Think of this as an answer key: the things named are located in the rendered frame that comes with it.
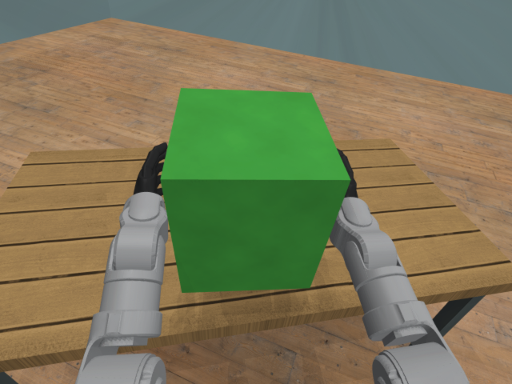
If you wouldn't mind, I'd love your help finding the left robot forearm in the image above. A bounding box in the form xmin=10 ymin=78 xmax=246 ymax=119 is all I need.
xmin=75 ymin=192 xmax=168 ymax=384

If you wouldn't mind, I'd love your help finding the carton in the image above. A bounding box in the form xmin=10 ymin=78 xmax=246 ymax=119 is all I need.
xmin=160 ymin=88 xmax=350 ymax=293

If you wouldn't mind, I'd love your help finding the right robot forearm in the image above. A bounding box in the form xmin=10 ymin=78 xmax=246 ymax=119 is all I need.
xmin=330 ymin=197 xmax=470 ymax=384

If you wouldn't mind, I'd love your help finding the right robot upper arm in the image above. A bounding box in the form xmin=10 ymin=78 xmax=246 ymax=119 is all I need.
xmin=372 ymin=342 xmax=467 ymax=384

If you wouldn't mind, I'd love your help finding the robot right hand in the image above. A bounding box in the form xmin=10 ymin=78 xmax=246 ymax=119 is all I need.
xmin=337 ymin=149 xmax=358 ymax=198

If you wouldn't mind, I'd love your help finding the robot left hand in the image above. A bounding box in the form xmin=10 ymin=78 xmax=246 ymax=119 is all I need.
xmin=134 ymin=142 xmax=167 ymax=196

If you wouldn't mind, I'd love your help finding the table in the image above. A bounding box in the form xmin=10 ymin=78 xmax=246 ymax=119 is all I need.
xmin=0 ymin=138 xmax=512 ymax=384

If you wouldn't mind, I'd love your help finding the left robot upper arm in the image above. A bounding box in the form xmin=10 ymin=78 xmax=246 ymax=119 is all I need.
xmin=78 ymin=353 xmax=166 ymax=384

